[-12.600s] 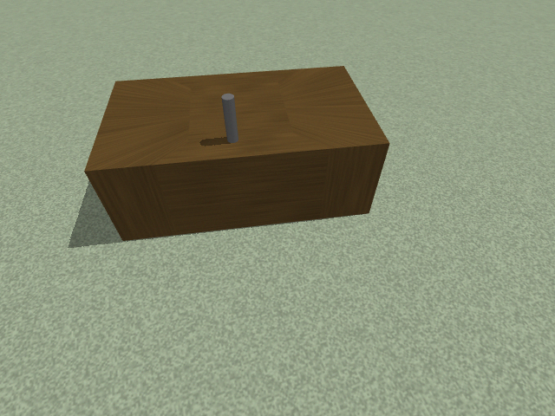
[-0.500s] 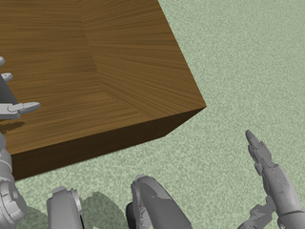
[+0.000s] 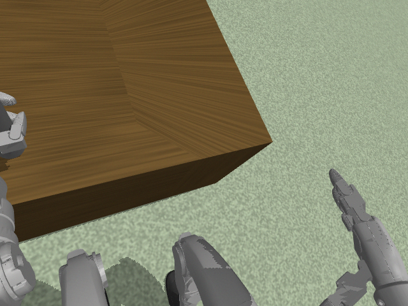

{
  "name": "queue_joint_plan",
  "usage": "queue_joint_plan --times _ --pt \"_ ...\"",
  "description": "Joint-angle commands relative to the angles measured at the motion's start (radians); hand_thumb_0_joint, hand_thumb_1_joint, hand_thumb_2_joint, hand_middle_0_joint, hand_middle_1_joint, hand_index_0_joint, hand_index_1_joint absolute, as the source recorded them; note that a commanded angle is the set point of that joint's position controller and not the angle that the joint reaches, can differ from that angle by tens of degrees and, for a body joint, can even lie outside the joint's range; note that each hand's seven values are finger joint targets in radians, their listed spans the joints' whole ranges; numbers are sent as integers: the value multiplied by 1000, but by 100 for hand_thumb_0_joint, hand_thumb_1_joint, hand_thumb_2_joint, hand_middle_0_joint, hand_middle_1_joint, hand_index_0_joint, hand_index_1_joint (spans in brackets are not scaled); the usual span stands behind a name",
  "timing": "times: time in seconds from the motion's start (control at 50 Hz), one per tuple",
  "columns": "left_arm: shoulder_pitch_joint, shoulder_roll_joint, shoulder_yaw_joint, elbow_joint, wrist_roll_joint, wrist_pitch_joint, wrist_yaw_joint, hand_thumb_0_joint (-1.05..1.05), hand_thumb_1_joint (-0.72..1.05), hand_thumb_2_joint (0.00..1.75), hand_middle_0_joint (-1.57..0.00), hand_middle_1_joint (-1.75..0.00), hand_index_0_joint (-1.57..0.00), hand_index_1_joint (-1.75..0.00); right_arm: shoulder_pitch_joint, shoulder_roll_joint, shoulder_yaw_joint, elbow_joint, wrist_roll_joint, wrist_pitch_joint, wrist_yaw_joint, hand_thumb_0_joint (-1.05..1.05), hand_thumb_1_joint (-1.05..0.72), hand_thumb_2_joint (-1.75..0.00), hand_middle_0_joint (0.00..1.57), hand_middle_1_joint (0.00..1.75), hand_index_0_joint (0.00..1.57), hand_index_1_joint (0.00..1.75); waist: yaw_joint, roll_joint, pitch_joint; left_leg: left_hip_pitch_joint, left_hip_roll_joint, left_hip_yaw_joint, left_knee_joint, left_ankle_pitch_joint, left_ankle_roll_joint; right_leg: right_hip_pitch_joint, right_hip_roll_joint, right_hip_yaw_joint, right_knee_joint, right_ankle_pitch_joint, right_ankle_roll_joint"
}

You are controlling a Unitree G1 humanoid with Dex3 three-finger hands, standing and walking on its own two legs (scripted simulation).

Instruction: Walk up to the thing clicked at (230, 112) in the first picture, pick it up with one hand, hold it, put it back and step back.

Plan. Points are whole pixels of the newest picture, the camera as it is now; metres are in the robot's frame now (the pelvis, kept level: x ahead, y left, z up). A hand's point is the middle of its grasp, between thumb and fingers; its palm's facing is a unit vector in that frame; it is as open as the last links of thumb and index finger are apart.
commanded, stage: settle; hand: left
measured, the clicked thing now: out of the picture +0.50 +0.24 -0.05
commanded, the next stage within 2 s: lift in 1.02 s
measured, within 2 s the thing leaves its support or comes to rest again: leaves its support in 0.08 s
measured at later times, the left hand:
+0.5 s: hand out of the picture +0.50 +0.23 +0.00, palm faces +0.26 -0.96 -0.01, open 6.0 cm
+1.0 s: hand out of the picture +0.51 +0.24 +0.02, palm faces +0.26 -0.96 -0.01, open 6.0 cm
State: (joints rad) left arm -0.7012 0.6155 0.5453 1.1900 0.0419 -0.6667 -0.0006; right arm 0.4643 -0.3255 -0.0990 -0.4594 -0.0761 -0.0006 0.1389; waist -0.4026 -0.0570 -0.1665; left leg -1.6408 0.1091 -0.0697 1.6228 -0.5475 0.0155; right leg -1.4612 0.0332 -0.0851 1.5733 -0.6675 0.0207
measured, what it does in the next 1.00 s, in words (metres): rises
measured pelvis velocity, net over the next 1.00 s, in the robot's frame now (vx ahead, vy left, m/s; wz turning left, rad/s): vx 0.02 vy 0.00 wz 0.03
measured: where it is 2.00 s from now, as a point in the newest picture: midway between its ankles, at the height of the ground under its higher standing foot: outside the picture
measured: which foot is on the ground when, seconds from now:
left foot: down 0.00-1.00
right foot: down 0.00-1.00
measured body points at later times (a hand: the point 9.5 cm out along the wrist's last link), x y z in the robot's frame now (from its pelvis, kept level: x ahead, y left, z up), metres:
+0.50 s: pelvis +0.01 +0.00 +0.03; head +0.17 +0.09 +0.44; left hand +0.48 +0.28 +0.00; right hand +0.19 -0.25 +0.12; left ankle +0.08 +0.12 -0.53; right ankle +0.03 -0.14 -0.53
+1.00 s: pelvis +0.02 +0.00 +0.05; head +0.18 +0.09 +0.46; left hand +0.49 +0.29 +0.03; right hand +0.20 -0.25 +0.12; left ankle +0.08 +0.12 -0.53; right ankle +0.03 -0.14 -0.53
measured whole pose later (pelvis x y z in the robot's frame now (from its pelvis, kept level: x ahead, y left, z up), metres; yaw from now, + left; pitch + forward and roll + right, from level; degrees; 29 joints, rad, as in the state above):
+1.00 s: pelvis +0.02 +0.00 +0.05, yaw +2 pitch +28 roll -6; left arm -0.72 0.55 0.48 1.18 0.00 -0.60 -0.01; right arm 0.42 -0.29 -0.05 -0.26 -0.08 0.04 0.09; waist -0.33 -0.03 -0.16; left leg -1.42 0.10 -0.04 1.43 -0.51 0.01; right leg -1.26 0.03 -0.07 1.38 -0.62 0.02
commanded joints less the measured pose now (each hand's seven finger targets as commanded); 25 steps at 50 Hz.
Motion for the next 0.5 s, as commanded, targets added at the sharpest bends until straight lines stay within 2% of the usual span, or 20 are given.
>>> queue_joint_plan --times 0.0,0.04,0.08,0.12,0.14,0.16,0.18,0.2,0.22,0.28,0.32,0.36,0.38,0.4,0.44,0.48 --pt "-388 237 5 -312 -9 -62 0 0 47 135 -146 -147 -145 -149 47 -192 -166 -130 1 -45 -32 0 51 -6 5 5 5 5 59 524 -557 789 -24 -72 -249 205 -34 59 33 6 -179 230 -55" --pt "-416 184 -29 -332 -20 -53 -6 0 42 136 -150 -150 -148 -152 45 -175 -154 -118 -1 -47 -35 0 51 -6 5 5 5 5 47 527 -558 795 -27 -68 -252 209 -32 73 33 7 -191 237 -54" --pt "-380 174 -38 -279 -32 -33 -13 0 32 134 -148 -150 -147 -152 40 -180 -149 -102 4 -51 -43 0 50 -6 5 5 5 5 47 486 -546 780 -30 -55 -241 231 -22 99 34 13 -214 269 -47" --pt "-386 211 -19 -305 -34 -26 -3 0 35 134 -147 -148 -146 -151 38 -180 -144 -82 1 -48 -46 0 51 -6 5 5 5 5 64 476 -554 757 -36 -38 -235 244 -15 133 35 24 -229 287 -45" --pt "-391 199 -26 -305 -33 -23 -1 0 33 133 -146 -148 -146 -151 32 -178 -141 -97 0 -48 -47 0 51 -6 5 5 5 5 61 460 -565 756 -38 -30 -234 249 -11 153 35 30 -244 293 -44" --pt "-384 158 -56 -273 -32 -17 -3 0 36 135 -146 -149 -145 -151 37 -163 -130 -76 -1 -47 -47 0 51 -6 5 5 5 5 54 445 -545 739 -40 -27 -230 254 -9 167 33 36 -252 305 -41" --pt "-404 181 -39 -309 -36 -19 2 0 35 135 -146 -149 -145 -151 50 -154 -123 -39 0 -43 -46 0 51 -6 5 5 5 5 66 443 -532 717 -43 -20 -232 250 -6 177 32 43 -262 303 -41" --pt "-365 170 -34 -256 -38 -13 4 0 35 135 -145 -148 -145 -151 30 -163 -124 -74 4 -44 -47 0 52 -6 5 5 5 5 67 409 -537 722 -42 -24 -240 250 -5 182 34 36 -263 303 -41" --pt "-357 135 -54 -218 -42 -9 2 0 38 135 -145 -147 -144 -150 20 -163 -120 -86 6 -45 -49 0 53 -6 5 5 5 5 51 380 -518 707 -41 -26 -247 242 -3 190 34 34 -274 303 -39" --pt "-363 175 -26 -210 -38 -15 7 0 40 135 -143 -147 -143 -149 6 -177 -128 -72 7 -35 -56 0 53 -5 5 5 5 5 68 354 -495 705 -41 -35 -279 214 -6 189 33 23 -278 283 -42" --pt "-367 156 -40 -202 -40 -17 7 0 40 137 -145 -149 -145 -151 22 -158 -115 -54 8 -34 -53 0 53 -5 5 5 5 5 64 354 -501 706 -45 -26 -271 249 -2 205 32 29 -284 309 -41" --pt "-357 155 -33 -189 -39 -21 9 0 40 137 -144 -149 -144 -151 19 -167 -123 -65 8 -35 -55 0 54 -5 5 5 5 5 67 348 -508 736 -43 -29 -282 277 -3 211 35 19 -281 326 -43" --pt "-365 141 -43 -175 -41 -22 6 0 39 137 -145 -149 -145 -151 35 -156 -112 -41 7 -31 -53 0 53 -5 5 5 5 5 56 347 -492 729 -44 -29 -282 283 -3 211 35 17 -284 332 -42" --pt "-380 163 -32 -197 -42 -27 5 0 39 136 -144 -148 -144 -150 28 -159 -110 -43 9 -32 -54 0 53 -5 5 5 5 5 72 351 -504 736 -45 -28 -288 284 -3 217 35 18 -286 332 -43" --pt "-387 149 -52 -184 -37 -28 -1 0 38 137 -146 -150 -146 -151 26 -152 -108 -31 7 -34 -54 0 53 -5 5 5 5 5 57 357 -503 743 -45 -24 -292 270 -2 218 32 24 -298 324 -40" --pt "-408 160 -43 -222 -44 -34 -4 0 37 137 -145 -149 -145 -151 19 -156 -100 -68 7 -34 -54 0 53 -5 5 5 5 5 66 359 -534 762 -46 -25 -302 266 -4 239 31 26 -308 320 -41"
